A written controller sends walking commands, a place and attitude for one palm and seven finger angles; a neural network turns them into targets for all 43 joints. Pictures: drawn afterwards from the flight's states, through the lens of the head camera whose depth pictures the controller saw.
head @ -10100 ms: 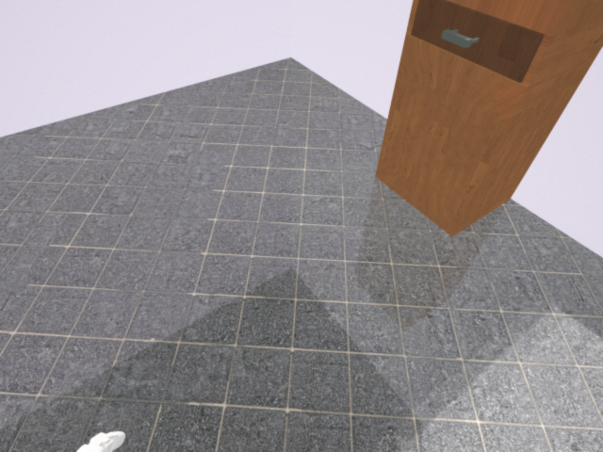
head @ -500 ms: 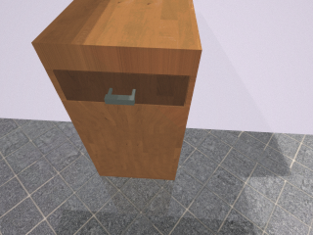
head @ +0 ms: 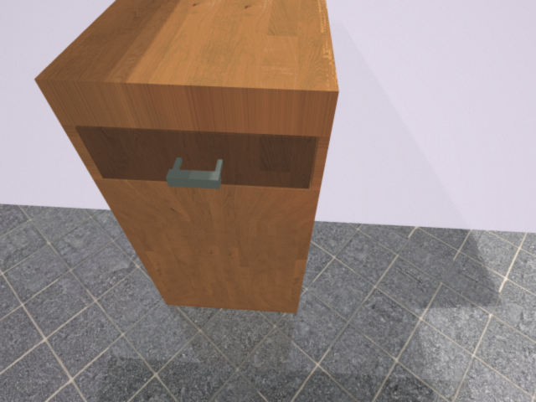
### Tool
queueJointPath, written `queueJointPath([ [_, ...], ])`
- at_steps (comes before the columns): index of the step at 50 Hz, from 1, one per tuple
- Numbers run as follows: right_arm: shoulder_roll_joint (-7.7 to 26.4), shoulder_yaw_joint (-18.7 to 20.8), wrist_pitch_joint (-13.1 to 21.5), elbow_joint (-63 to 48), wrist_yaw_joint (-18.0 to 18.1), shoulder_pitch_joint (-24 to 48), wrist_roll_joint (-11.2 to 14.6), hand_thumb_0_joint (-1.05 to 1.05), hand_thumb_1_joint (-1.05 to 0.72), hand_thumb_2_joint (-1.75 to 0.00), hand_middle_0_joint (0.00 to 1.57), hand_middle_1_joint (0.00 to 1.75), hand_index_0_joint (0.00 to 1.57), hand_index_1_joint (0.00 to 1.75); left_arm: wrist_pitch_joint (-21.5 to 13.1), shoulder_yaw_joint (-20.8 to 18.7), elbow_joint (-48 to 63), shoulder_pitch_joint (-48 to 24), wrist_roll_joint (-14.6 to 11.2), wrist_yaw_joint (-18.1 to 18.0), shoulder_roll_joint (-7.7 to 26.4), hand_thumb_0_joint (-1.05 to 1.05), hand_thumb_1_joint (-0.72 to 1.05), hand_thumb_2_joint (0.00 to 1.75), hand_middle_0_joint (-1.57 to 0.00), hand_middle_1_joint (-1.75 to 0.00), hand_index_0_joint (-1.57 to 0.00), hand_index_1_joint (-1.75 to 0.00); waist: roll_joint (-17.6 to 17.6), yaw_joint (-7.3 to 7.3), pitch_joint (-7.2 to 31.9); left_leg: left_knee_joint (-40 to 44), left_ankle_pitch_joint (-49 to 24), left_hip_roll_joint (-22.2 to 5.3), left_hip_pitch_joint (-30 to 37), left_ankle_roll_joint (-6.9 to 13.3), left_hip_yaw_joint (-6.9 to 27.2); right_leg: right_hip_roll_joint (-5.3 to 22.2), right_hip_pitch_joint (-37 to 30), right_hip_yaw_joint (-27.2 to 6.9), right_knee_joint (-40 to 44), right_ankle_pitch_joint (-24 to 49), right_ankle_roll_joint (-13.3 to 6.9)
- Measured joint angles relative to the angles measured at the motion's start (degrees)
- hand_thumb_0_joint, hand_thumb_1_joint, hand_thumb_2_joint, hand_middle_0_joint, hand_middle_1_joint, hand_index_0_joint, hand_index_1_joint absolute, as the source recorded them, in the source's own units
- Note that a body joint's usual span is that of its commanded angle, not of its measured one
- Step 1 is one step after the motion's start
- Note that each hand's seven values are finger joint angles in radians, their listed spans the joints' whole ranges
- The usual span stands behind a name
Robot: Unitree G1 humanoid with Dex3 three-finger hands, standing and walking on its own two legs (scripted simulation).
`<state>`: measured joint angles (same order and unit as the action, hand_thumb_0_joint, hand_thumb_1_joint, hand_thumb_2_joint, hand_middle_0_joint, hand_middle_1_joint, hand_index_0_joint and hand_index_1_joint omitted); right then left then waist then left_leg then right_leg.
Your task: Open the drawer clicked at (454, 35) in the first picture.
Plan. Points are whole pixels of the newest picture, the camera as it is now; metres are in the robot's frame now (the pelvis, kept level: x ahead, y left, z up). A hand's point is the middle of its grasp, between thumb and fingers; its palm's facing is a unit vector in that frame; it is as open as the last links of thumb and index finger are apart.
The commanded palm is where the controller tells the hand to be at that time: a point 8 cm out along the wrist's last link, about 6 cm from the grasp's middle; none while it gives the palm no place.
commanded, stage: come to a stop and stand still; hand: left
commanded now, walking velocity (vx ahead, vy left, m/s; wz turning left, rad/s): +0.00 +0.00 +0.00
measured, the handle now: (196, 171) +0.52 +0.18 +0.02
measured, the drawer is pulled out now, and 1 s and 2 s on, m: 0.00 0.00 0.00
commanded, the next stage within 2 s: look again from close up in 0.46 s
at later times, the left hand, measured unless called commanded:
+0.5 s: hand out of the picture -0.01 +0.15 -0.18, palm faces +0.05 -0.98 -0.18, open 7.3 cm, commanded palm none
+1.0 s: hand out of the picture -0.03 +0.14 -0.17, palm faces +0.06 -0.98 -0.17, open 7.4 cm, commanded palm none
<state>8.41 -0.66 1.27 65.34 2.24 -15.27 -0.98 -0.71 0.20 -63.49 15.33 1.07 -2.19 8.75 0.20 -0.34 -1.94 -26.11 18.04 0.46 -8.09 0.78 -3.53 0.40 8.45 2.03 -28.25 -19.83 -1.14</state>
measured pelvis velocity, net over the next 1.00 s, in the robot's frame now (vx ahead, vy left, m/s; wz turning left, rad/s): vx -0.01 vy -0.02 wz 0.01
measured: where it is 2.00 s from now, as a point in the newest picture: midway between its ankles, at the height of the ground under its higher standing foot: outside the picture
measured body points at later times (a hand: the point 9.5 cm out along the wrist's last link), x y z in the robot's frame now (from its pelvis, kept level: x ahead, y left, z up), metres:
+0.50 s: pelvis +0.00 -0.02 +0.00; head +0.01 -0.02 +0.45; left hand -0.01 +0.20 -0.16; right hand +0.01 -0.24 -0.16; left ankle -0.05 +0.11 -0.74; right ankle -0.05 -0.10 -0.74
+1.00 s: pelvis -0.01 -0.02 +0.00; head +0.01 -0.02 +0.45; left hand -0.03 +0.19 -0.16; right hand -0.02 -0.23 -0.16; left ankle -0.05 +0.11 -0.74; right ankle -0.05 -0.10 -0.74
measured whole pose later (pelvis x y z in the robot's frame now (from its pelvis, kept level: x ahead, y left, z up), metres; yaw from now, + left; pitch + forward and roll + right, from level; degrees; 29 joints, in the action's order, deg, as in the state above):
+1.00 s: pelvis -0.01 -0.02 +0.00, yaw +1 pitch -1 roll +1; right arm 6.8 -0.8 1.0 66.6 2.5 -16.6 -0.9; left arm -1.1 0.2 -64.2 17.8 0.9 -2.1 7.3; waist 0.8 -0.9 -1.7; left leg -24.5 16.3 -1.3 -7.6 -1.1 -2.1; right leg -1.4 7.1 3.5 -25.4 -18.0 -3.0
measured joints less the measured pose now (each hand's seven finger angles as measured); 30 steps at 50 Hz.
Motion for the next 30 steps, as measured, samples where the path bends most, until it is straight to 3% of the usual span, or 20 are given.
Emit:
queueJointPath([
  [30,-0.5,0.0,-0.3,0.7,0.4,-0.2,0.1,0.01,-0.92,-0.9,0.2,0.3,0.2,0.29,-0.1,0.0,-0.5,1.9,-0.1,0.0,-0.9,0.01,0.92,0.9,-0.2,-0.3,-0.2,-0.3,0.5,-0.47,0.5,1.1,-0.6,-1.5,1.2,-1.6,1.2,-1.6,-1.9,1.2,2.1,0.7,-1.6],
])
